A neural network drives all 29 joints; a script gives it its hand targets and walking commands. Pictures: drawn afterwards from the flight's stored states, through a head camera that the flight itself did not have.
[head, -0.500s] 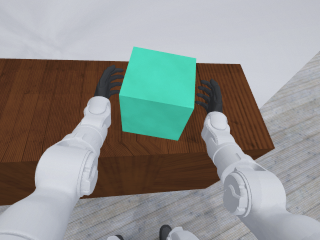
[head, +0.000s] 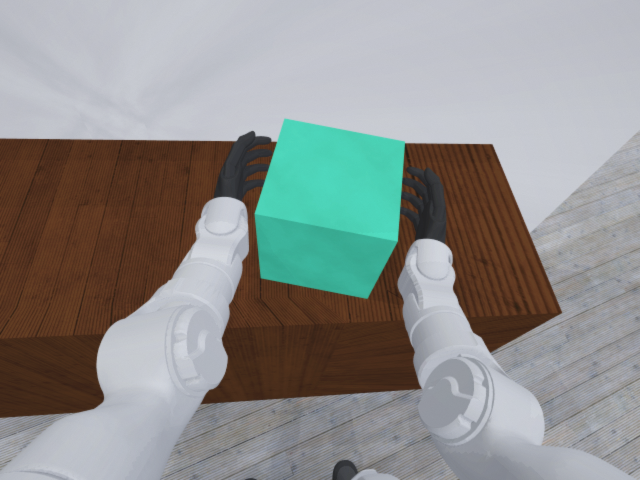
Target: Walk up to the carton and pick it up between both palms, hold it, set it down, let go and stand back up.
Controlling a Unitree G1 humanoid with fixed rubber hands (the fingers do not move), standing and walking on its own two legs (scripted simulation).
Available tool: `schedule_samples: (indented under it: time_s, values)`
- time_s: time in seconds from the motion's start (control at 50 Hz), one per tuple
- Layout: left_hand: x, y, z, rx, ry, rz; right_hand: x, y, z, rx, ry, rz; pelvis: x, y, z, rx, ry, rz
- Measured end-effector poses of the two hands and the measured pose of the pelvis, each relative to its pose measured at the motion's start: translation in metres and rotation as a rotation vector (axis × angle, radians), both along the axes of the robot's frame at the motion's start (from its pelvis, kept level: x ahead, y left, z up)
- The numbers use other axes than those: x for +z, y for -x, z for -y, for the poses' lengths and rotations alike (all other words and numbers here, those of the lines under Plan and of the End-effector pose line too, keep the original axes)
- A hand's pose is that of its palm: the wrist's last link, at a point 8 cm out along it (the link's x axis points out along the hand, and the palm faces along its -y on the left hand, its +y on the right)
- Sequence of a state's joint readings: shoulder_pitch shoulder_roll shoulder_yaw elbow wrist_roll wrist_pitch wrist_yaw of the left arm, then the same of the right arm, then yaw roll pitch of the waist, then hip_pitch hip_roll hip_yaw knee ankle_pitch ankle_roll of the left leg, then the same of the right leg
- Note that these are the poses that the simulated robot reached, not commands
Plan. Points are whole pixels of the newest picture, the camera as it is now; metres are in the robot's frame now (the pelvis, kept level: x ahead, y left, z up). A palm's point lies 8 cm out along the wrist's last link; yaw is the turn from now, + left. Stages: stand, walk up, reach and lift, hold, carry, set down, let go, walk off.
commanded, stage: reach and lift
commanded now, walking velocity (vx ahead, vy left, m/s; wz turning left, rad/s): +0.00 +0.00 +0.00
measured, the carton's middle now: (328, 214) +0.46 -0.05 +0.00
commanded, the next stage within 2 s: none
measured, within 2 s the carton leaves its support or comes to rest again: neither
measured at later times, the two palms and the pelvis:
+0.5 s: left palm (233, 198) +0.45 +0.08 +0.05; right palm (429, 235) +0.39 -0.17 +0.04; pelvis +0.02 -0.01 +0.02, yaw +2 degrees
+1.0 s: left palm (233, 199) +0.45 +0.08 +0.05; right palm (428, 237) +0.39 -0.16 +0.04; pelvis +0.02 -0.01 +0.02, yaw +1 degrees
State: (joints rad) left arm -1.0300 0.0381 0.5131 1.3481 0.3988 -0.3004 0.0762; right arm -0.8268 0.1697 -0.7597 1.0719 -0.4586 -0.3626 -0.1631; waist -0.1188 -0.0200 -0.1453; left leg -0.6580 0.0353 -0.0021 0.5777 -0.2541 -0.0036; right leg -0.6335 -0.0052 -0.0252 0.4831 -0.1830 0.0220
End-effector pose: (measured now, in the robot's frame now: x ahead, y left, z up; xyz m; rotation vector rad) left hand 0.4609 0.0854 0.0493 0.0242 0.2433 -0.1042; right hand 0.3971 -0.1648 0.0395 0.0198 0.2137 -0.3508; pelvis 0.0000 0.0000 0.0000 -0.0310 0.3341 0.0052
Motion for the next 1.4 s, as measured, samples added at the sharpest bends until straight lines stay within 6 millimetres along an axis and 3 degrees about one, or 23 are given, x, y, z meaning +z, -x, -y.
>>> schedule_samples:
  time_s: [0.32, 1.4]
  values:
    - [0.0, 0.007, 0.001, 0.017, -0.019, 0.002, 0.0, 0.004, 0.003, 0.047, 0.059, -0.004, 0.014, -0.027, 0.009, 0.02, -0.005, 0.09]
    - [-0.001, 0.009, 0.001, 0.024, -0.022, 0.006, -0.002, 0.008, -0.001, -0.015, 0.04, 0.016, 0.016, -0.018, 0.008, 0.018, -0.001, 0.049]
